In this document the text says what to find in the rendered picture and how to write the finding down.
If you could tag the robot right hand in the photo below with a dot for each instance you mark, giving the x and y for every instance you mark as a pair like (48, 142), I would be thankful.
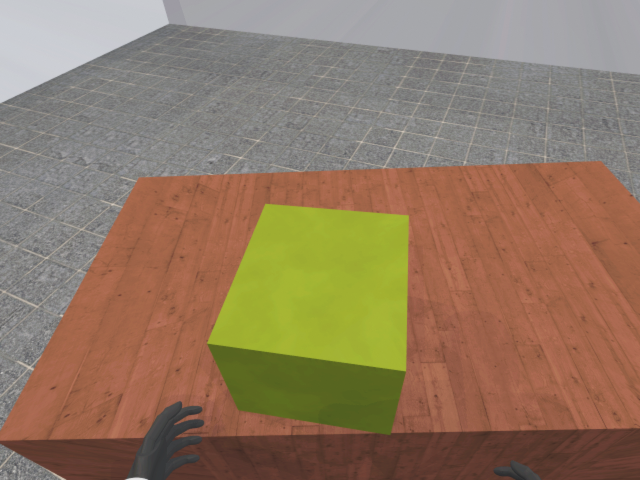
(517, 471)

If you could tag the robot left hand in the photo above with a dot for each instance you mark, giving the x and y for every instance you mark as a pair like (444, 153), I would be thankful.
(152, 460)

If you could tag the carton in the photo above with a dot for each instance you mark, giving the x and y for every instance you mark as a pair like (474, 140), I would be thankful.
(314, 326)

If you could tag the pedestal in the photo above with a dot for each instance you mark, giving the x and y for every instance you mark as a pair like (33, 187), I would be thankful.
(523, 331)

